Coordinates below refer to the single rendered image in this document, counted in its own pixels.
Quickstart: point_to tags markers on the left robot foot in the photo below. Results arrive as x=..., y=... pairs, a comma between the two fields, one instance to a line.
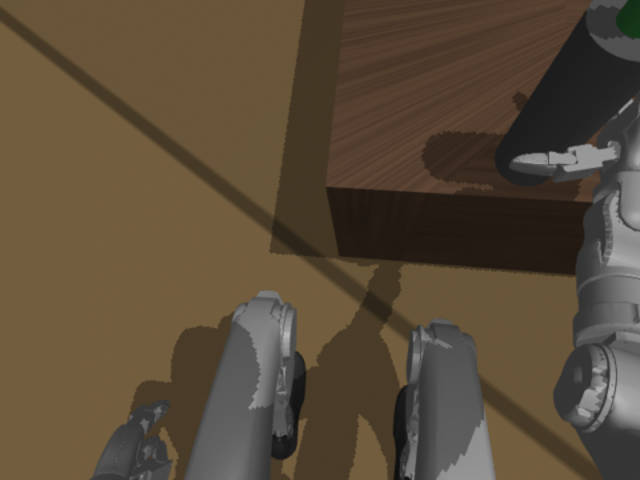
x=284, y=447

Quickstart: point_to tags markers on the right robot arm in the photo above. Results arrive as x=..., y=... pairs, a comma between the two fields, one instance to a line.
x=598, y=391

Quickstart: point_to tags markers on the right robot hand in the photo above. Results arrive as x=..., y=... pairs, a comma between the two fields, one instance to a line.
x=617, y=149

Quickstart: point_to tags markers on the bottle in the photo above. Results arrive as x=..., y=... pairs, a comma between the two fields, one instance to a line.
x=594, y=75

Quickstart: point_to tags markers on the left robot hand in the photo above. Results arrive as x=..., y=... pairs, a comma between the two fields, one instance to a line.
x=126, y=452

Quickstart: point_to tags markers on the right robot foot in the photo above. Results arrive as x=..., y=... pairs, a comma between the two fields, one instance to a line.
x=400, y=433

